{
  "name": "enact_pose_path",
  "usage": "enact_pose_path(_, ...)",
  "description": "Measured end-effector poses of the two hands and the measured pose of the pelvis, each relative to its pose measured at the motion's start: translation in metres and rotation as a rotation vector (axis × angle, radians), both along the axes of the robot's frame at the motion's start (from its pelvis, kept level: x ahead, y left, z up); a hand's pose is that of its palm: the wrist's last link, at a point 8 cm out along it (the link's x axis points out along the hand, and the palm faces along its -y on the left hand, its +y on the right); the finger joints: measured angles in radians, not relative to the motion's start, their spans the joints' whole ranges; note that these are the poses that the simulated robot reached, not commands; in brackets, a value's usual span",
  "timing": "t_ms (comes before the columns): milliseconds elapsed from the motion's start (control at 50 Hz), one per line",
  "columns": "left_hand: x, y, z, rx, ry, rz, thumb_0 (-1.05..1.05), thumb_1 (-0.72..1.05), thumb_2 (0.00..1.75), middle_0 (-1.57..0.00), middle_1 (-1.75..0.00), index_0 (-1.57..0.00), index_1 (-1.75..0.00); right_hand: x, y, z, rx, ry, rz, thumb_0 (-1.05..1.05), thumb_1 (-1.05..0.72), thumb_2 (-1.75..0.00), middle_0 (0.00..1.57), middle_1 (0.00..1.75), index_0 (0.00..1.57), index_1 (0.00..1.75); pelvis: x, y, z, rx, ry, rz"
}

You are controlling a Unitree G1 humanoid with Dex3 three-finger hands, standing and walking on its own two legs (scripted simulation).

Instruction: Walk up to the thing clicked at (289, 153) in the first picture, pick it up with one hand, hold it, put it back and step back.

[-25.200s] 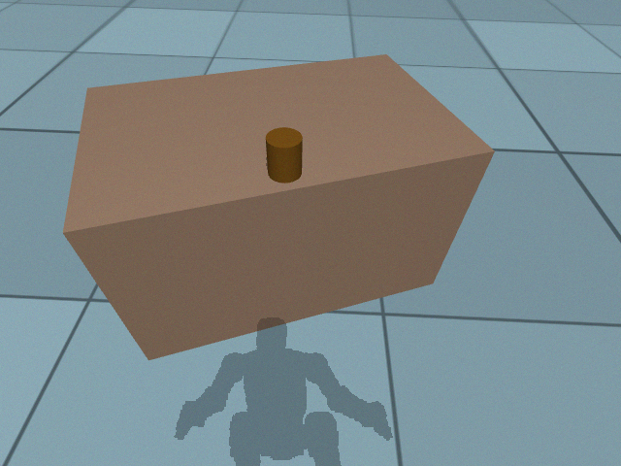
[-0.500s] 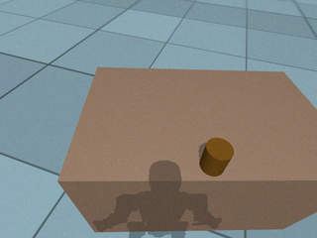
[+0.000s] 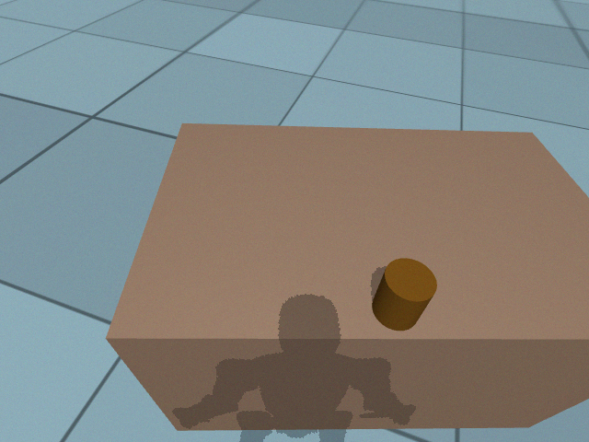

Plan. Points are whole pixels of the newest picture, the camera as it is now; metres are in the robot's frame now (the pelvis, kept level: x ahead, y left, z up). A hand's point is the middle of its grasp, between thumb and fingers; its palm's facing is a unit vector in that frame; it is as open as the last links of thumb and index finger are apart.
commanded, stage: home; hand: right
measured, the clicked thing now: (402, 295) +0.40 -0.21 -0.08
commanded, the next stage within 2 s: stand in 0.12 s
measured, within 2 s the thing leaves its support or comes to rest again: neither
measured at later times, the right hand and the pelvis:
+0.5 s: hand out of the picture +0.07 -0.25 -0.16, palm faces -0.03 +0.94 -0.35, open 13.5 cm; pelvis +0.00 +0.00 +0.00, yaw +0 degrees
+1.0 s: hand out of the picture +0.07 -0.26 -0.16, palm faces -0.04 +0.94 -0.35, open 7.4 cm; pelvis +0.00 -0.01 +0.00, yaw +1 degrees
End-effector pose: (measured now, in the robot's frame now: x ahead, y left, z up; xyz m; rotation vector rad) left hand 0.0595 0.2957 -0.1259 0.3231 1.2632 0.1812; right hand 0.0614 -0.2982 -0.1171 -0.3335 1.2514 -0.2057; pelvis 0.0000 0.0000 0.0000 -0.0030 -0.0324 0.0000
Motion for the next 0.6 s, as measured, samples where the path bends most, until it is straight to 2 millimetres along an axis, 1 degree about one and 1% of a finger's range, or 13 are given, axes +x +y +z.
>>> enact_pose_path(260, -0.0015, -0.0008, 0.001, 0.0, -0.01, 0.006, 0.01, 0.9, 0.9, -0.2, -0.29, -0.2, -0.29, 0.0045, 0.0004, 0.0006, 0.003, -0.013, 0.007, 0.0, 0.52, -0.06, 0.06, 0.05, 0.06, 0.06, -0.0011, -0.0011, 0.0002, -0.001, -0.003, 0.005)
enact_pose_path(340, -0.0029, -0.0005, 0.0012, 0.001, -0.008, 0.008, 0.01, 0.9, 0.9, -0.2, -0.3, -0.2, -0.29, 0.004, 0.0001, 0.0003, 0.004, -0.013, 0.007, 0.0, 0.45, -0.13, 0.11, 0.12, 0.11, 0.12, -0.0014, -0.0013, 0.0002, 0.0, -0.002, 0.006)
enact_pose_path(440, -0.0049, -0.0002, 0.0014, 0.002, -0.002, 0.012, 0.01, 0.9, 0.9, -0.2, -0.3, -0.2, -0.3, 0.0022, -0.0001, -0.0005, 0.005, -0.006, 0.007, 0.0, 0.22, -0.36, 0.16, 0.21, 0.16, 0.22, -0.0013, -0.0018, 0.0002, 0.001, -0.001, 0.006)
enact_pose_path(520, -0.0059, -0.0005, 0.0017, 0.004, 0.0, 0.012, 0.01, 0.9, 0.9, -0.2, -0.3, -0.2, -0.3, 0.0012, -0.0002, -0.0014, 0.007, -0.001, 0.006, 0.0, -0.03, -0.59, 0.18, 0.26, 0.18, 0.26, -0.0012, -0.0022, 0.0002, 0.0, -0.001, 0.007)
enact_pose_path(600, -0.0061, -0.001, 0.002, 0.004, 0.0, 0.013, 0.01, 0.9, 0.9, -0.2, -0.3, -0.2, -0.3, 0.0008, 0.0, -0.0018, 0.009, 0.0, 0.008, 0.0, -0.32, -0.74, 0.2, 0.28, 0.2, 0.28, -0.0012, -0.0026, 0.0003, 0.0, -0.002, 0.008)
